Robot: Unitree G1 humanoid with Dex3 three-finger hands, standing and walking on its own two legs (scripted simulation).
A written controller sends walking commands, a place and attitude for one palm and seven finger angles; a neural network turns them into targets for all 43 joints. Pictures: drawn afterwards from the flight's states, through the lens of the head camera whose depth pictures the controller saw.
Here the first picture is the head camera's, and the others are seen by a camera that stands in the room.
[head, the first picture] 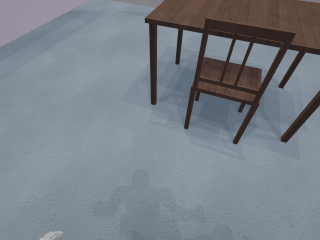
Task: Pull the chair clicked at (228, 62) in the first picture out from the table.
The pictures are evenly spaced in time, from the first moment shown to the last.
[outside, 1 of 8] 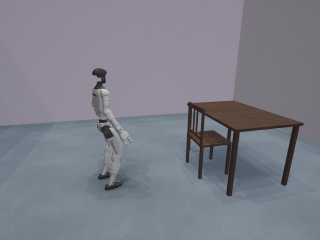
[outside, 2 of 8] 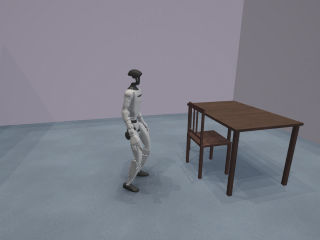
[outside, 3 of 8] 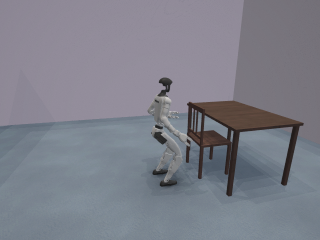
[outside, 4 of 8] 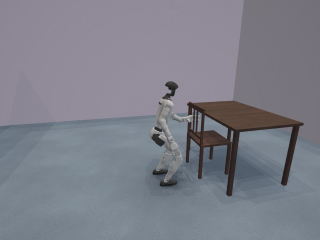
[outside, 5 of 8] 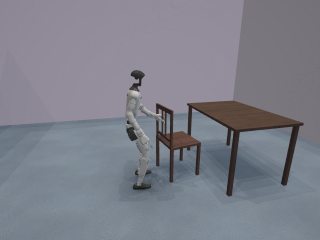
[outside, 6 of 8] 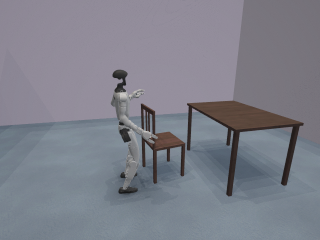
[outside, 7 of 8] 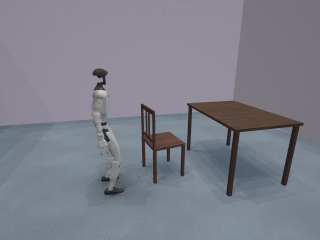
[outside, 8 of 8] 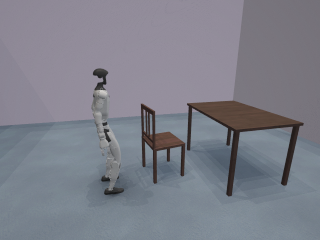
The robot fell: no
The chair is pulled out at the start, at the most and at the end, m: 0.00 0.59 0.58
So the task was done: yes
